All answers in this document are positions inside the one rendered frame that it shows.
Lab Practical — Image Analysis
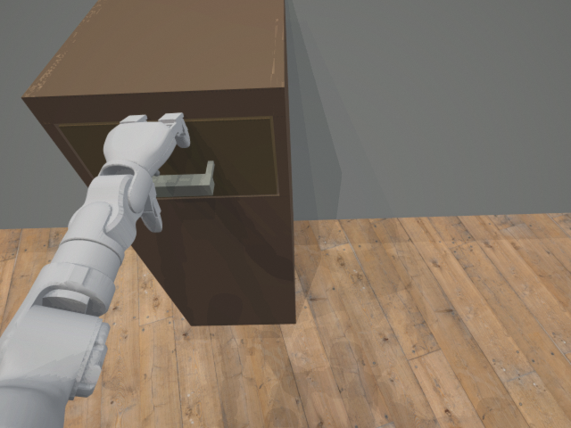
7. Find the handle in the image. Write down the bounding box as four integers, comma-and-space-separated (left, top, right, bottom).
152, 160, 215, 197

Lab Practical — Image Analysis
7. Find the left robot forearm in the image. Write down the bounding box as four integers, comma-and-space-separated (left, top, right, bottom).
0, 160, 153, 365

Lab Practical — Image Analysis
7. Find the robot left upper arm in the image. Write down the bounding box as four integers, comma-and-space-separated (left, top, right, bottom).
0, 305, 111, 428

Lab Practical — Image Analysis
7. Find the left robot hand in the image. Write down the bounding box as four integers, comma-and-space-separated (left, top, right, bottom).
103, 112, 190, 233

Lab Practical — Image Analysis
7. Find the drawer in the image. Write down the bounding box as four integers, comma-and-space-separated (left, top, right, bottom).
58, 116, 277, 198

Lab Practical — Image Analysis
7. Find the cabinet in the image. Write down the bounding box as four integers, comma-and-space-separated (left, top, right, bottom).
21, 0, 296, 326

